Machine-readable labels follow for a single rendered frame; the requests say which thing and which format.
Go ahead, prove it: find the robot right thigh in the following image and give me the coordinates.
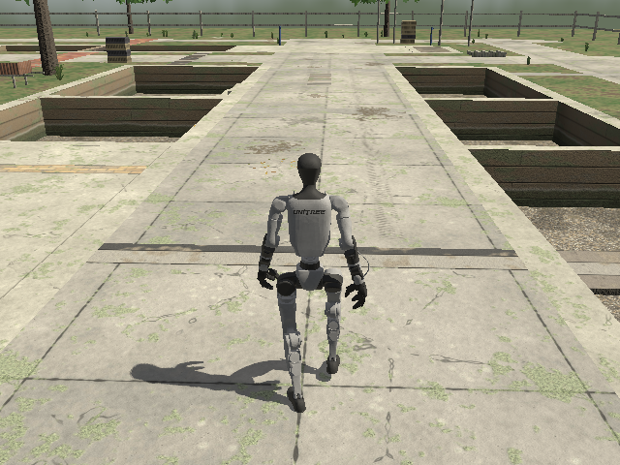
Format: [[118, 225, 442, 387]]
[[323, 268, 343, 319]]

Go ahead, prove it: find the robot left thigh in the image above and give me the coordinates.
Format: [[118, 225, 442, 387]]
[[276, 271, 302, 350]]

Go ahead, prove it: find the robot left upper arm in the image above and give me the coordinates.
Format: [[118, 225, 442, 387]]
[[264, 195, 290, 248]]

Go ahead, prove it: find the robot left hand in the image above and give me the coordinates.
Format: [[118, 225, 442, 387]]
[[257, 268, 279, 290]]

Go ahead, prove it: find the robot right upper arm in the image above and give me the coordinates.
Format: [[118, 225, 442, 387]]
[[329, 195, 354, 251]]

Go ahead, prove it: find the robot thigh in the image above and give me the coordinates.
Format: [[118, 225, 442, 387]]
[[276, 271, 302, 350], [323, 268, 343, 319]]

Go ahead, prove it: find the right robot forearm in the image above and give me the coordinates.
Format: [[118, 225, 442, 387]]
[[344, 235, 364, 285]]

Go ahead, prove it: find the robot right hand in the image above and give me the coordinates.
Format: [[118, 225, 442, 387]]
[[345, 282, 367, 309]]

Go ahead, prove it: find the left robot forearm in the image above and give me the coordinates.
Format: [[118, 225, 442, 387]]
[[259, 233, 275, 271]]

